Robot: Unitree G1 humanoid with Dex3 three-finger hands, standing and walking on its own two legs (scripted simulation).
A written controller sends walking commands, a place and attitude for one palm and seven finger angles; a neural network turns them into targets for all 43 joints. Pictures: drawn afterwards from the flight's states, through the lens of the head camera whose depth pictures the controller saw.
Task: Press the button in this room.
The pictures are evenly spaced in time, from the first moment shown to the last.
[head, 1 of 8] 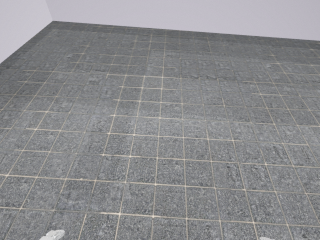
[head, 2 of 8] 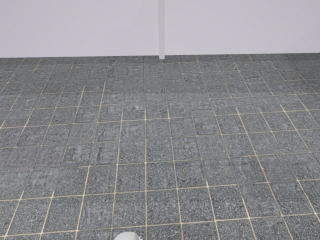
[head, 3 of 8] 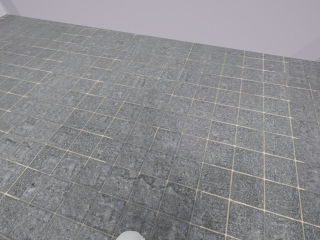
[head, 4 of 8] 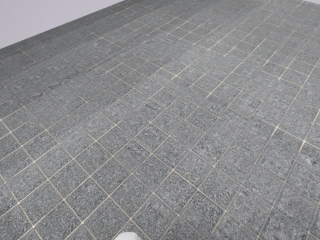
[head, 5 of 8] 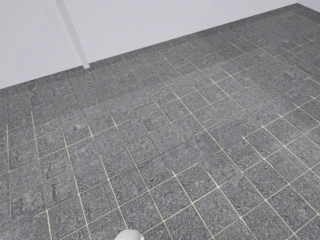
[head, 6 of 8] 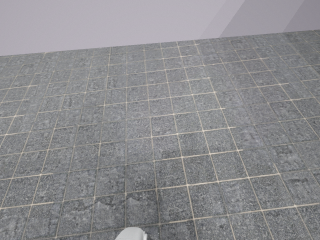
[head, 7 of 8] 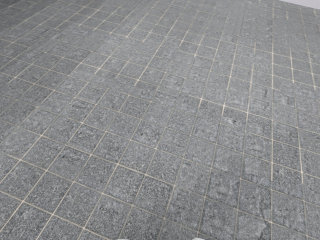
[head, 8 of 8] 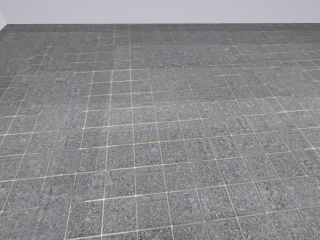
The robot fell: no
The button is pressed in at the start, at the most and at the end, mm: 0 0 0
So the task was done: no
